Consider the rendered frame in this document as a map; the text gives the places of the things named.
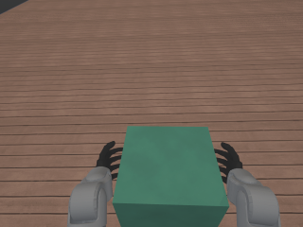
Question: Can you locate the left robot hand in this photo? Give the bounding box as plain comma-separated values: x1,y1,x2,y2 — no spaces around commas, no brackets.
96,141,123,180

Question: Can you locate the right robot hand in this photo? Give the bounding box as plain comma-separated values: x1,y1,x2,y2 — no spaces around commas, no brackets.
214,142,243,184

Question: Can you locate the robot right forearm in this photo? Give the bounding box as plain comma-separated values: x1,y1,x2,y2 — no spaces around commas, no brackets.
226,168,281,227

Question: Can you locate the carton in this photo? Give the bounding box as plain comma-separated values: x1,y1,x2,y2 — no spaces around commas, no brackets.
112,126,229,227

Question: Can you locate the robot left forearm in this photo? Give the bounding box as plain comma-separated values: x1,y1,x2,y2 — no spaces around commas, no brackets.
67,166,114,227

